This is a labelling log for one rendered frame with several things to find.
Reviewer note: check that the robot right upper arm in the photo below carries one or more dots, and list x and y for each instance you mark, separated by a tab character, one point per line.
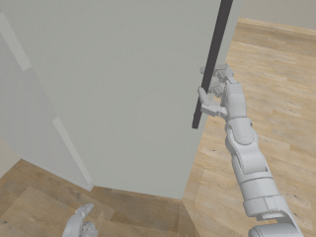
282	229

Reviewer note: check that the right robot hand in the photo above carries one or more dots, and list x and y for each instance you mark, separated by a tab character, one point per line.
231	94

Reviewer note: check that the left robot hand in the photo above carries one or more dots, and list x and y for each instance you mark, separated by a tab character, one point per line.
75	226

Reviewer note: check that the fridge door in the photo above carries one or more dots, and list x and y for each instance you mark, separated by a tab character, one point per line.
123	78

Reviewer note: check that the handle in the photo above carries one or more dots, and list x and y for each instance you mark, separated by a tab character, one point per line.
220	25

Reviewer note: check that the robot right forearm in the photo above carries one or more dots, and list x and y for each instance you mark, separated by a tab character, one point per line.
254	177

